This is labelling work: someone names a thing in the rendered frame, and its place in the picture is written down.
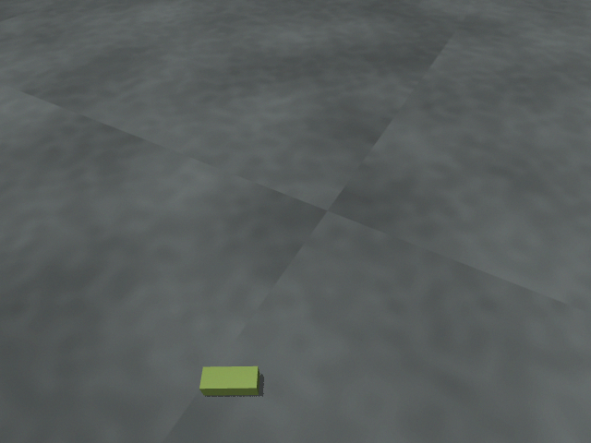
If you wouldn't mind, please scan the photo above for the carton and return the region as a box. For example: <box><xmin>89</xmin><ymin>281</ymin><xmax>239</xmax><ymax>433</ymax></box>
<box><xmin>199</xmin><ymin>366</ymin><xmax>259</xmax><ymax>396</ymax></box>

